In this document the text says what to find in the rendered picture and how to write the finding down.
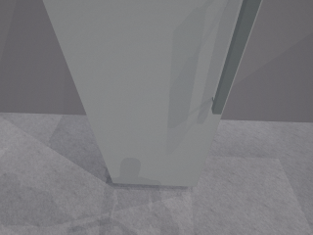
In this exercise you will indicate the handle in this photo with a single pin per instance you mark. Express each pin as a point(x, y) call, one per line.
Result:
point(240, 36)

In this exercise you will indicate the fridge door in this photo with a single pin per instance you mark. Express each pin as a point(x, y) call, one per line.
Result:
point(146, 72)

